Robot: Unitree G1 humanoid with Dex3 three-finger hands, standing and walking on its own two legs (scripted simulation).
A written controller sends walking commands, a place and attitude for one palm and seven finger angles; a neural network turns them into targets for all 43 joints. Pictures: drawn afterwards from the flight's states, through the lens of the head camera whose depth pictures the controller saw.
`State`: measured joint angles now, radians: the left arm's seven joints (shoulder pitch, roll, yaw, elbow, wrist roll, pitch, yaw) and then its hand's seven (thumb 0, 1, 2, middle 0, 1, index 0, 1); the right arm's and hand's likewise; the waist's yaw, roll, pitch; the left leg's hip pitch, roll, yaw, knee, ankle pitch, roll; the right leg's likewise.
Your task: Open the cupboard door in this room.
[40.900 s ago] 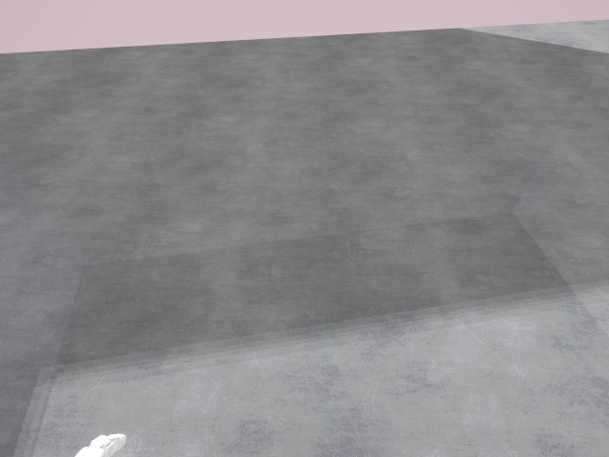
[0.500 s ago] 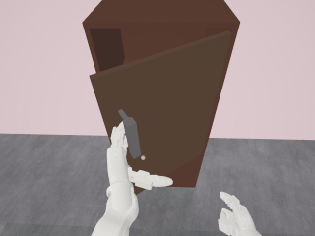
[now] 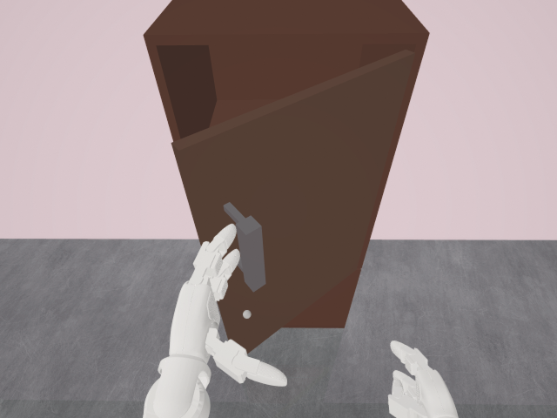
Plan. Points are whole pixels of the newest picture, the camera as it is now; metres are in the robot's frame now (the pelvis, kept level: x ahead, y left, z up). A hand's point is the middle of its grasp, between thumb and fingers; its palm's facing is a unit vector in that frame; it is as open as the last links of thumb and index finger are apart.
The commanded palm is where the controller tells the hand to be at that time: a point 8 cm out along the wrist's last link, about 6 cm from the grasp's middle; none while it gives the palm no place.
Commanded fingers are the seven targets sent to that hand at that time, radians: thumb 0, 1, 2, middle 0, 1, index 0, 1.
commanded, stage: slide the hand sideways off the handle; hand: left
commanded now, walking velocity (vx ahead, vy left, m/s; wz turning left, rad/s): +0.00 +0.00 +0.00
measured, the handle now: (243, 247) +0.32 +0.08 +0.10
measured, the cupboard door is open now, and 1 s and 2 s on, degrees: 39 39 39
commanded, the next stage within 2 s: draw the hand back to the body in 0.66 s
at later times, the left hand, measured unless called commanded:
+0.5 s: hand (196, 348) +0.18 +0.11 +0.09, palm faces +0.06 -1.00 -0.04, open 16.3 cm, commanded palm +0.15 +0.17 +0.10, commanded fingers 0.00 -0.50 0.30 -0.15 -0.30 -0.15 -0.30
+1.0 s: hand (161, 351) +0.17 +0.15 +0.11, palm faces +0.03 -1.00 -0.07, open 16.3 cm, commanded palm +0.14 +0.20 +0.12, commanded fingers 0.00 -0.50 0.30 -0.15 -0.30 -0.15 -0.30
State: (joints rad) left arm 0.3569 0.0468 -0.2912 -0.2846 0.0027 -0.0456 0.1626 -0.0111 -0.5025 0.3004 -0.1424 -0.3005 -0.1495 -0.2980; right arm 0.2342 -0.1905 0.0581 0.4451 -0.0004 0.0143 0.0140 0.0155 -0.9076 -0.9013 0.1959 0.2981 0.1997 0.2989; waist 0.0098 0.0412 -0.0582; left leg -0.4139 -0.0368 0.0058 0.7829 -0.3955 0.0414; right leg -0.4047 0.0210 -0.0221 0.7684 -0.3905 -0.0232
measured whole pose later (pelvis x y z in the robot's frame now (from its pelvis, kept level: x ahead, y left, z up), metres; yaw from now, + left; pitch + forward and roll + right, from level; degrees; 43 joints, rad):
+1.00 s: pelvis +0.00 -0.01 -0.01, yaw +1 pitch +4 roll -2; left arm 0.63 0.22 0.05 -0.46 -0.22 -0.12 -0.12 -0.01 -0.50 0.30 -0.15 -0.30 -0.16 -0.30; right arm 0.28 -0.21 0.04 0.45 0.04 -0.14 -0.06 0.02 -0.91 -0.90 0.20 0.30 0.20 0.30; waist 0.03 0.06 -0.11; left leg -0.51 -0.02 -0.03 0.89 -0.45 0.03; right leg -0.48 0.04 -0.06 0.84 -0.43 -0.04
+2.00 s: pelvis +0.03 +0.00 +0.03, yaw +0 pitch -3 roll -1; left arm 0.48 0.36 0.33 -0.42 -0.06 -0.05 0.12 0.01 0.66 0.80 -0.20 -0.30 -0.21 -0.30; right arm 0.19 -0.22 0.03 0.62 0.00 -0.10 -0.08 0.02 -0.91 -0.90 0.20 0.30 0.20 0.30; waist 0.07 0.06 0.00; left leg -0.12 -0.03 0.00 0.45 -0.28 0.04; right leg -0.10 0.03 -0.02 0.42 -0.26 -0.02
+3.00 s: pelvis -0.04 +0.01 +0.02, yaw -2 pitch -1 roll -1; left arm 0.57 0.45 0.44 -0.53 -0.03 -0.17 0.14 0.02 0.89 0.90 -0.21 -0.30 -0.22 -0.30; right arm 0.19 -0.22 -0.01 0.53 0.01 -0.01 -0.08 0.01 -0.91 -0.90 0.20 0.30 0.20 0.30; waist 0.00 -0.02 0.03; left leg -0.32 -0.03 0.05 0.55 -0.21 0.06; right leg -0.32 0.02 0.02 0.53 -0.19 0.00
